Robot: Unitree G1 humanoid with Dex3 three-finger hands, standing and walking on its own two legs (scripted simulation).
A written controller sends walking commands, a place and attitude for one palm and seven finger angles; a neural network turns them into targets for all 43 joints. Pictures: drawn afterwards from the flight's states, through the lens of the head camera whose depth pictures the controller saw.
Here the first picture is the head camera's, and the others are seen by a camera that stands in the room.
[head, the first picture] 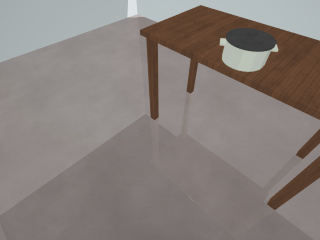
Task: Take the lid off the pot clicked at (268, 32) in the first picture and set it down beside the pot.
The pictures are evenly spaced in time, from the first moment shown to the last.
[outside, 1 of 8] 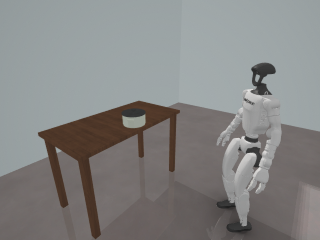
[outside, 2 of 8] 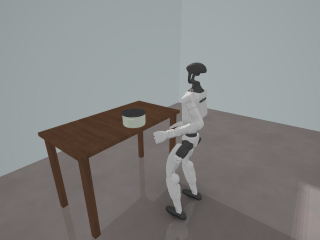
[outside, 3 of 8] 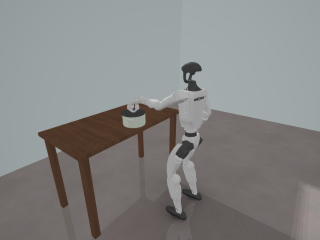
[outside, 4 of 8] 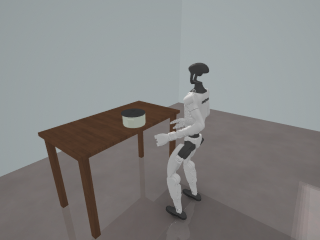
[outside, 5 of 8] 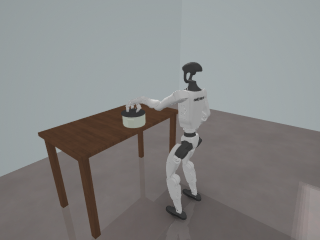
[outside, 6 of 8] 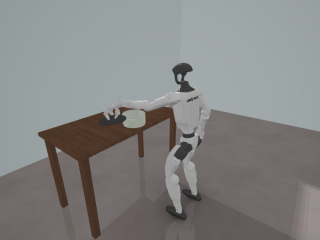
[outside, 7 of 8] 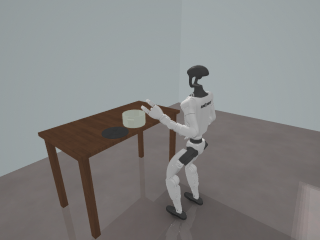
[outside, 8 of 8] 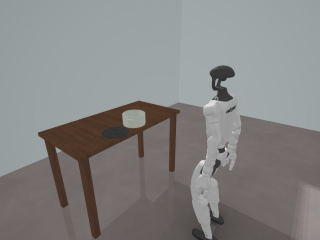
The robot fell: no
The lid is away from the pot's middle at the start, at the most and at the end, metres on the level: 0.00 0.25 0.24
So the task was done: yes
